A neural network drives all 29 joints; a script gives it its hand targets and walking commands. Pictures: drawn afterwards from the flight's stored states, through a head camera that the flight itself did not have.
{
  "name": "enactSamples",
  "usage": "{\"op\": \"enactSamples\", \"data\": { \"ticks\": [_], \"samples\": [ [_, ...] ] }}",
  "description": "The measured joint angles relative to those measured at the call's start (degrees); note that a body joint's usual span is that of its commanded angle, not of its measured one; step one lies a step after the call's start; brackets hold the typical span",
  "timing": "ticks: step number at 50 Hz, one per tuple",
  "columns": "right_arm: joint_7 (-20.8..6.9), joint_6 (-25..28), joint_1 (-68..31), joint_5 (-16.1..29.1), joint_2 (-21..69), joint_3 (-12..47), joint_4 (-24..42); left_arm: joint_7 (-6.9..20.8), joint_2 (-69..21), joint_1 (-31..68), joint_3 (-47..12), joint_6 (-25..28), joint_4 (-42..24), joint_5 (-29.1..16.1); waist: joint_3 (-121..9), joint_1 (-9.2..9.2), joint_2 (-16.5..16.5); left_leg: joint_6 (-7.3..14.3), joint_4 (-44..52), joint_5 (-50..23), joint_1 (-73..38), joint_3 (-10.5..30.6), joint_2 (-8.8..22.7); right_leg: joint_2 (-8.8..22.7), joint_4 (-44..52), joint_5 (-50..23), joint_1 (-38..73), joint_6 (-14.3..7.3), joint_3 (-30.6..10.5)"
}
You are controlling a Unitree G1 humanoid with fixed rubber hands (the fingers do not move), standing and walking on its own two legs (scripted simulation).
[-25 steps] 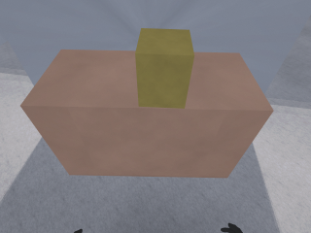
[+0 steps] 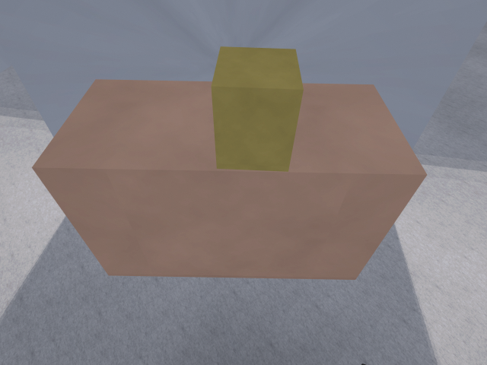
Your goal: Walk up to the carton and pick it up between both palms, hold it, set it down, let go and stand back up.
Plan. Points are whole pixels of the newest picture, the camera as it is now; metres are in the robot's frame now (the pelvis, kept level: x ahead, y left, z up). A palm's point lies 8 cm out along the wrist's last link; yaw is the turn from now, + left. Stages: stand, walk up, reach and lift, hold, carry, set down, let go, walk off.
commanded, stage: stand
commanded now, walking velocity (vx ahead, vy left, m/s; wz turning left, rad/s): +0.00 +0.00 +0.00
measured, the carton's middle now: (255, 110) +0.74 -0.05 +0.03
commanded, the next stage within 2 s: none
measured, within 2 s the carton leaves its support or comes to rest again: neither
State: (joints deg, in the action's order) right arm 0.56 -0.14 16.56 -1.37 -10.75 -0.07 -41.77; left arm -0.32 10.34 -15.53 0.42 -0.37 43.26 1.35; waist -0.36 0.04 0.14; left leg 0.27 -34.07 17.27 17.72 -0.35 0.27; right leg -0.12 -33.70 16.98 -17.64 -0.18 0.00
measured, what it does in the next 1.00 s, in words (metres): stands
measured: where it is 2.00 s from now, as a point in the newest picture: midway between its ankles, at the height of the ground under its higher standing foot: outside the picture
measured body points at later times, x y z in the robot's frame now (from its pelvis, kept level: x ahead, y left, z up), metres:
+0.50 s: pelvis +0.00 +0.00 +0.01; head +0.01 +0.00 +0.46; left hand +0.06 +0.24 -0.14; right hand +0.06 -0.24 -0.13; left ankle +0.01 +0.12 -0.73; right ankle +0.01 -0.12 -0.73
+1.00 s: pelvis +0.00 +0.00 +0.01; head +0.01 +0.00 +0.46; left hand +0.00 +0.22 -0.15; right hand +0.00 -0.22 -0.14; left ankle +0.01 +0.12 -0.73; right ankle +0.01 -0.12 -0.73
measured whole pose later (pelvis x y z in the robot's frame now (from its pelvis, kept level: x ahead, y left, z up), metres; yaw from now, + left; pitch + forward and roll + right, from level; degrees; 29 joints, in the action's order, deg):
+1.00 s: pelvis +0.00 +0.00 +0.01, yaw +0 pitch -1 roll +0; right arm 1.9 0.4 19.0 -0.8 -8.4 -0.8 -59.7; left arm -1.8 8.3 -17.5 1.0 0.1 61.3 0.7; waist 1.3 0.0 0.1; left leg 0.3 -26.0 13.5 11.5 -0.5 0.2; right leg -0.1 -25.6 13.1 -11.4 -0.1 -0.1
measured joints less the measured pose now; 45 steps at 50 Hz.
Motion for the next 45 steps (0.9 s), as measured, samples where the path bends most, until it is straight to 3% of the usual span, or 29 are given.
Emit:
{"op": "enactSamples", "data": {
  "ticks": [45],
  "samples": [
    [1.24, 0.53, 2.21, 0.58, 1.7, -0.91, -16.09, -1.37, -1.48, -1.75, 0.81, 0.41, 16.35, -0.63, 1.5, -0.02, -0.06, -0.01, 7.57, -3.51, -5.84, -0.12, -0.04, 0.02, 7.65, -3.59, 5.84, 0.1, -0.14]
  ]
}}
